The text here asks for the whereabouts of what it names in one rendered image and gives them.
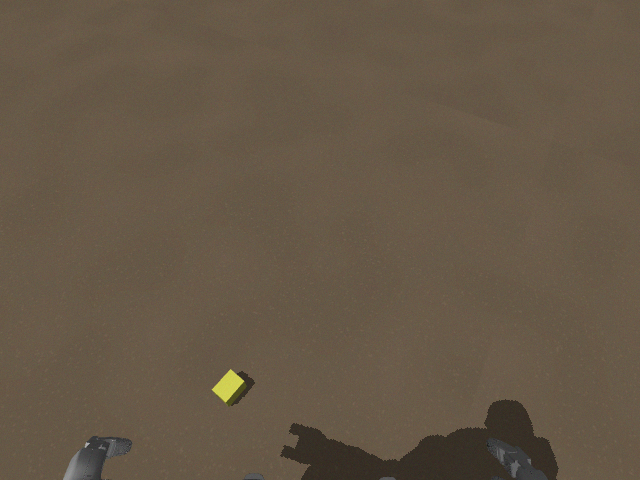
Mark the small box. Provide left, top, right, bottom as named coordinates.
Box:
left=212, top=369, right=247, bottom=407

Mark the left robot hand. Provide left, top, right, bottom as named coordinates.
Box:
left=63, top=436, right=132, bottom=480

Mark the right robot hand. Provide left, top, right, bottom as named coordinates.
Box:
left=487, top=438, right=548, bottom=480

